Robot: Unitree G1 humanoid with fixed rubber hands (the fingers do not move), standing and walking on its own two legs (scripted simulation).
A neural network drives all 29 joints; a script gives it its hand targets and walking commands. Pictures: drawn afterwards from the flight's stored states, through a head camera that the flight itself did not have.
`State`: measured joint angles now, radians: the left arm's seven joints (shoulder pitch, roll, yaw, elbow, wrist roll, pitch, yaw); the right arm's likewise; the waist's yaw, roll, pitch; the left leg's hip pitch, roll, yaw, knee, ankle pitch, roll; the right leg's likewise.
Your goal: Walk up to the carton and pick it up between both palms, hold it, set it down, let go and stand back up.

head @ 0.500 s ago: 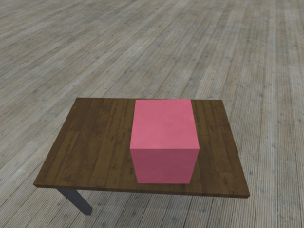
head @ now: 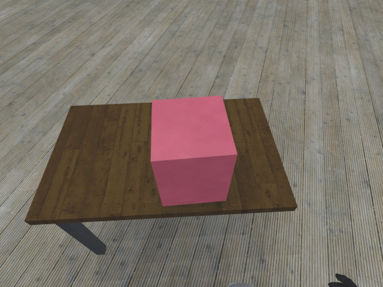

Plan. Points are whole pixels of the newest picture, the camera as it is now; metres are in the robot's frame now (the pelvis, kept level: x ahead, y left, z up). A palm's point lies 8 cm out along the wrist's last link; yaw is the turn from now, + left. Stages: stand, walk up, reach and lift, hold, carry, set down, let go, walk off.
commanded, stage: walk up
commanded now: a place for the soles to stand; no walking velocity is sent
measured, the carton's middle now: (191, 153) +0.49 +0.02 -0.09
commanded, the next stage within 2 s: reach and lift in 1.78 s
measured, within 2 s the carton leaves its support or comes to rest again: neither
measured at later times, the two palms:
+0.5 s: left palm out of the picture +0.11 +0.27 -0.10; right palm out of the picture -0.01 -0.31 -0.11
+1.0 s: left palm out of the picture +0.06 +0.30 -0.11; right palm out of the picture +0.02 -0.29 -0.10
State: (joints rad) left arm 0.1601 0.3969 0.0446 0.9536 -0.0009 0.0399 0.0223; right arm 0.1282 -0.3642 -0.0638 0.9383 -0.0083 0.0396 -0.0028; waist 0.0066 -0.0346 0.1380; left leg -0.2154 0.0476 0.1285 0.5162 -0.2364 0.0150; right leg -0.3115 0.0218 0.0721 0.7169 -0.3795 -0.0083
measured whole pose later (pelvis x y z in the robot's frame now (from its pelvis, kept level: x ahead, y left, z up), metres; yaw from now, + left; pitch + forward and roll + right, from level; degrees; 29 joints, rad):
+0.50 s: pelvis -0.02 -0.01 +0.01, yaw -3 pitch -4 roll +0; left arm 0.09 0.34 0.01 1.02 -0.01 -0.02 0.00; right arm 0.23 -0.35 -0.04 1.03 0.01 -0.01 0.01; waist -0.02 -0.01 0.07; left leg -0.11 0.05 0.03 0.34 -0.16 -0.04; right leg -0.10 0.01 0.05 0.37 -0.19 0.01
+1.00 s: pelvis -0.01 +0.01 +0.01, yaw -3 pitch -3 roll +0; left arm 0.20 0.35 0.02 1.07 0.00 -0.02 0.02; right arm 0.21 -0.33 -0.06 1.05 0.00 -0.01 0.01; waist -0.01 -0.01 0.05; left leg -0.11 0.03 0.04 0.34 -0.17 -0.01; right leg -0.09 -0.02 0.05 0.34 -0.19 0.03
